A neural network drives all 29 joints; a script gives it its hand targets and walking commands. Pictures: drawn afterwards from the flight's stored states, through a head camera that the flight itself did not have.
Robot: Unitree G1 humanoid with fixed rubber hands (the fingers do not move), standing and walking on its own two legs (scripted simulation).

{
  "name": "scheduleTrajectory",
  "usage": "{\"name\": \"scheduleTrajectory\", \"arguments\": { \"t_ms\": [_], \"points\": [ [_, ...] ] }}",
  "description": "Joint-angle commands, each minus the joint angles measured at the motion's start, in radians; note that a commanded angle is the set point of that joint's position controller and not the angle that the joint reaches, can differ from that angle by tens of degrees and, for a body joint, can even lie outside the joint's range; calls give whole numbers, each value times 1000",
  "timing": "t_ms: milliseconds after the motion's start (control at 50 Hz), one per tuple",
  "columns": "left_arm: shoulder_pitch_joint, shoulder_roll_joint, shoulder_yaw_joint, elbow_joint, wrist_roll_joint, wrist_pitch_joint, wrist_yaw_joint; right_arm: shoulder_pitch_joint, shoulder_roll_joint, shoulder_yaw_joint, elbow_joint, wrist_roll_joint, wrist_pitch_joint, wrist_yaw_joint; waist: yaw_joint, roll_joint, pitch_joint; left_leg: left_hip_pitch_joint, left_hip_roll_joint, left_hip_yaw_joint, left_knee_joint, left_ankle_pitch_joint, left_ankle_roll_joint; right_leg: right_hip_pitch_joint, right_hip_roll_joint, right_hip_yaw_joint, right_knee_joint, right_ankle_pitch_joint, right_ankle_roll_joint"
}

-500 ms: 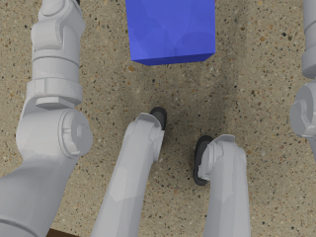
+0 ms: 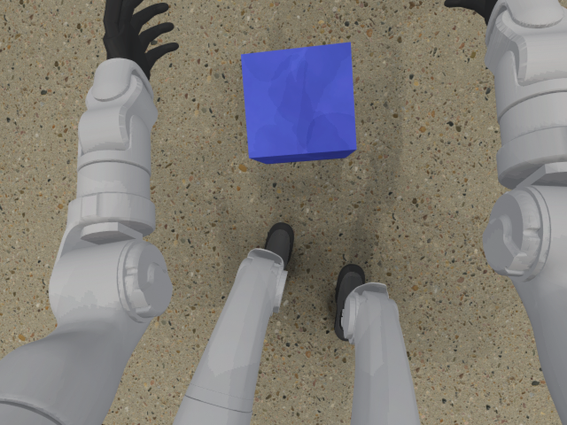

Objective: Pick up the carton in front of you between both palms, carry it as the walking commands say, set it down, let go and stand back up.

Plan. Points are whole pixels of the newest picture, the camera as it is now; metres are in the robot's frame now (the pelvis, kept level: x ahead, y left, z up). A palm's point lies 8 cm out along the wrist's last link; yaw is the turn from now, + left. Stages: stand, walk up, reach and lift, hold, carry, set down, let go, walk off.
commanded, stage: let go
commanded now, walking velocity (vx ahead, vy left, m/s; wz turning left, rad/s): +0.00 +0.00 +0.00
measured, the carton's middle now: (301, 114) +0.52 +0.12 -0.51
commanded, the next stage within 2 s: stand in 1.44 s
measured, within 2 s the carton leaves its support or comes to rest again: neither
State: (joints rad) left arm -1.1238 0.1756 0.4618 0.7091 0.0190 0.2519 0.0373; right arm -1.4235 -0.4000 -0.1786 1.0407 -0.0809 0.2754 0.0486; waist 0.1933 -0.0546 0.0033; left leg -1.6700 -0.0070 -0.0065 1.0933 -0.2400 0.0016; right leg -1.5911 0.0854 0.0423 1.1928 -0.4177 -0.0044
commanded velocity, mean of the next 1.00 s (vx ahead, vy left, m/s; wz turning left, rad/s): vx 0.00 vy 0.00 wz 0.00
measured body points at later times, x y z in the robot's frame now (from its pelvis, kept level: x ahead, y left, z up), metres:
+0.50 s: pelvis +0.05 +0.02 +0.10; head +0.25 +0.03 +0.51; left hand +0.33 +0.29 +0.00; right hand +0.43 -0.14 -0.01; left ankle +0.11 +0.11 -0.60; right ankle +0.04 -0.11 -0.60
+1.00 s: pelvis +0.09 -0.01 +0.14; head +0.13 +0.00 +0.59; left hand +0.26 +0.23 +0.06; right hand +0.29 -0.23 +0.06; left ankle +0.11 +0.11 -0.60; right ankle +0.04 -0.11 -0.60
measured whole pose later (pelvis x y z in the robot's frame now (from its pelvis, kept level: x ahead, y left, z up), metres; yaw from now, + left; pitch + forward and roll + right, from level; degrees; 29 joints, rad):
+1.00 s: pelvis +0.09 -0.01 +0.14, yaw +2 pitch +1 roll +1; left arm 0.23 0.23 0.03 0.41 -0.01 0.07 -0.07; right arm 0.17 -0.19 -0.06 0.48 -0.01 0.05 0.03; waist 0.02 -0.02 0.07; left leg -0.25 -0.04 -0.03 0.43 -0.20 0.00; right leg -0.14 0.04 0.05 0.46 -0.33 -0.03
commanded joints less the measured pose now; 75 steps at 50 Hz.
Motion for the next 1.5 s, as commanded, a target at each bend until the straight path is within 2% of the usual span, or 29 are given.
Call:
{"name": "scheduleTrajectory", "arguments": {
  "t_ms": [0,60,100,160,240,360,520,600,680,760,840,960,1080,1120,1140,1180,1240,1420,1440,1480],
  "points": [
    [-61,111,-15,-127,35,-39,-36,-110,-31,-57,-146,-42,-31,-29,40,-91,-1117,922,-32,62,-37,528,-36,423,30,-24,-177,354,40],
    [83,115,-46,-175,68,-61,-78,55,58,-90,-260,-69,-47,-82,20,-75,-1144,1003,-35,57,-78,577,-26,523,32,-18,-229,431,51],
    [172,131,-69,-209,83,-74,-105,161,121,-93,-347,-70,-57,-122,14,-62,-1122,1049,-35,54,-111,569,-19,580,30,-15,-270,439,57],
    [282,163,-109,-241,87,-92,-140,289,177,-79,-465,-60,-72,-167,9,-37,-1039,1128,-32,44,-166,528,-8,619,21,-14,-342,378,65],
    [447,162,-181,-241,56,-117,-168,452,210,-59,-553,-53,-100,-190,-10,-9,-893,1251,-19,16,-236,467,-2,612,12,-22,-429,245,63],
    [704,134,-274,-248,5,-166,-172,729,211,-39,-526,-41,-159,-162,-42,34,-696,1438,8,-44,-330,434,-9,598,-2,-25,-516,127,41],
    [1012,111,-373,-347,-37,-218,-135,1060,186,-13,-505,-10,-239,-116,-72,100,-529,1630,21,-87,-426,496,-28,735,-11,-16,-616,133,16],
    [1153,108,-410,-409,-55,-235,-122,1199,170,3,-535,4,-270,-96,-90,103,-438,1680,17,-77,-474,492,-38,861,-18,-11,-675,153,7],
    [1246,120,-422,-435,-65,-240,-113,1304,162,27,-568,16,-283,-77,-114,74,-317,1648,4,-55,-532,416,-35,1016,-32,-8,-733,177,5],
    [1298,136,-420,-433,-62,-238,-111,1390,161,57,-593,28,-283,-58,-136,24,-221,1647,-17,-33,-588,340,-28,1142,-59,-5,-784,226,5],
    [1318,141,-412,-409,-48,-224,-110,1476,153,77,-619,44,-268,-39,-158,5,-145,1676,-30,-18,-619,320,-24,1218,-72,1,-819,294,11],
    [1350,148,-403,-382,-26,-190,-106,1589,135,107,-664,76,-233,-11,-172,22,-54,1725,-42,-7,-645,313,-20,1286,-84,13,-851,382,18],
    [1341,160,-385,-373,-8,-157,-102,1591,122,128,-710,93,-201,9,-170,32,22,1735,-52,-2,-651,267,-14,1303,-93,23,-864,376,20],
    [1335,161,-382,-375,-6,-148,-103,1582,119,129,-716,92,-191,11,-170,30,34,1740,-53,-1,-647,254,-14,1300,-95,25,-863,368,19],
    [1320,195,-383,-410,18,-98,-81,1628,126,130,-674,103,-218,-11,-181,52,-26,1687,-68,7,-620,232,-8,1378,-93,25,-828,468,24],
    [1327,183,-389,-399,9,-77,-66,1612,116,143,-677,107,-221,-22,-174,21,-9,1646,-69,3,-616,209,-4,1392,-98,27,-807,513,35],
    [1312,183,-391,-400,2,-64,-59,1602,106,141,-675,104,-215,-31,-177,4,5,1633,-66,0,-612,198,-4,1387,-97,28,-805,501,35],
    [1287,172,-401,-411,-6,-37,-52,1618,102,120,-647,90,-192,-30,-191,29,18,1666,-54,-13,-628,209,-7,1357,-81,2,-810,408,18],
    [1268,271,-371,-295,12,-113,-23,1601,-22,96,-512,23,-215,-53,-178,-109,29,1502,35,-58,-601,118,-18,1306,-116,53,-815,161,30],
    [1273,264,-377,-269,32,-178,-21,1618,-28,90,-483,18,-241,-62,-204,-35,36,1476,39,-76,-622,-41,0,1281,-130,108,-841,-31,4]
  ]
}}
